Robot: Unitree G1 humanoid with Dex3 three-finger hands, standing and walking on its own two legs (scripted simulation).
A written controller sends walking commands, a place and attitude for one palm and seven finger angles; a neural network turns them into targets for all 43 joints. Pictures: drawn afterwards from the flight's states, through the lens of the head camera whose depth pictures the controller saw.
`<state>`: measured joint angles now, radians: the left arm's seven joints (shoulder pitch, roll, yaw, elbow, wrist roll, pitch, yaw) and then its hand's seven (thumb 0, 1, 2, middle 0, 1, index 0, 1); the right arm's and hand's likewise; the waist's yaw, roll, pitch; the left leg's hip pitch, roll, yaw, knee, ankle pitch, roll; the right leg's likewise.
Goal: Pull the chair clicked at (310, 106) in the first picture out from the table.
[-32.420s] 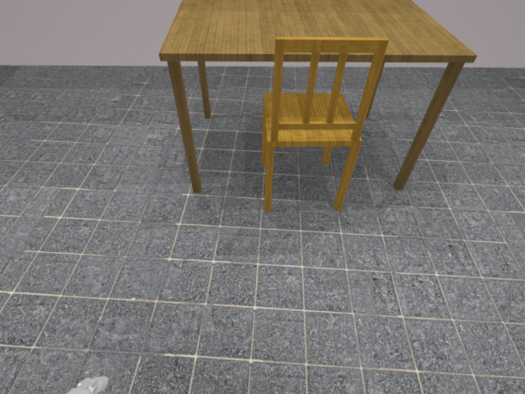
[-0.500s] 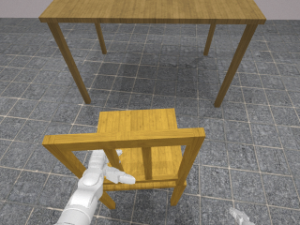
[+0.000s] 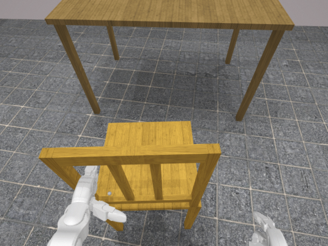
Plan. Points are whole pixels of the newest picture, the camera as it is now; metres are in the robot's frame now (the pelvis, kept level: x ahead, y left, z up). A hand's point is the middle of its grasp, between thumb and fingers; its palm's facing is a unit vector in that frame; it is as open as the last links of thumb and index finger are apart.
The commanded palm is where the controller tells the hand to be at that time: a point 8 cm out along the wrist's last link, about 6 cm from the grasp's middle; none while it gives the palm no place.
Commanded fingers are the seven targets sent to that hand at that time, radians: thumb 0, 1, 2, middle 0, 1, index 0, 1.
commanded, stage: draw the fingers out of the gap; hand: left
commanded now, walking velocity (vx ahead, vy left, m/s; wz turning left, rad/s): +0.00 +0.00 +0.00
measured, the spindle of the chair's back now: (123, 183) +0.30 +0.12 -0.07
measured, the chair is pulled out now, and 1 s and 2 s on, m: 0.65 0.65 0.65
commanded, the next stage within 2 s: draw the hand back to the body in 0.56 s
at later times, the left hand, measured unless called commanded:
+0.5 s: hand (101, 231) +0.17 +0.15 -0.04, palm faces +0.01 -0.99 -0.15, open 17.5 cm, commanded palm +0.15 +0.20 -0.02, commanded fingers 0.00 -0.55 0.20 0.00 0.00 0.00 0.00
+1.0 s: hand (80, 229) +0.17 +0.17 +0.04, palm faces -0.02 -1.00 -0.09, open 17.5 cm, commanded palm +0.12 +0.24 +0.04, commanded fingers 0.00 -0.55 0.20 0.00 0.00 0.00 0.00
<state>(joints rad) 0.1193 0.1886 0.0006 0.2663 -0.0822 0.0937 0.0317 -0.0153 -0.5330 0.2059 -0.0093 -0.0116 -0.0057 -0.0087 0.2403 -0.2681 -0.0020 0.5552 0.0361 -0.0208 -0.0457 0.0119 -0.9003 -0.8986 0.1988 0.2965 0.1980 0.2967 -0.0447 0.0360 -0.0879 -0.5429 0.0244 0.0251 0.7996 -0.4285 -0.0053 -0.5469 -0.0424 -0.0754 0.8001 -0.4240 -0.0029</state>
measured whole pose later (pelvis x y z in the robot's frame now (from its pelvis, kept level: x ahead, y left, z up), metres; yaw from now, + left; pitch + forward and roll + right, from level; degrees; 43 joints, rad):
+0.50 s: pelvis -0.01 +0.00 -0.01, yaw +1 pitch +10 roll +0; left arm 0.44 0.21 -0.04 -0.01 -0.10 0.13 0.00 -0.02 -0.53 0.21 -0.01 0.00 0.00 0.00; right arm 0.24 -0.25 0.01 0.51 0.04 -0.10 -0.09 0.01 -0.90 -0.90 0.20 0.30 0.20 0.30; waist -0.03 0.05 -0.11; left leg -0.61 0.02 0.00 0.90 -0.45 -0.01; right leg -0.60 -0.05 -0.10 0.89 -0.46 -0.01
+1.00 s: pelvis -0.02 +0.01 -0.03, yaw +1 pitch +12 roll -2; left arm 0.56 0.23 0.08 -0.23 -0.21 -0.35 -0.18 -0.02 -0.54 0.20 0.00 0.00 0.00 0.00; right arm 0.18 -0.20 -0.02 0.57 0.05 -0.15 -0.05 0.01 -0.90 -0.90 0.20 0.30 0.20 0.30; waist -0.01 0.04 -0.11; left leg -0.75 0.03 -0.01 1.06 -0.51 0.00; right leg -0.72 -0.05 -0.10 1.02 -0.50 0.00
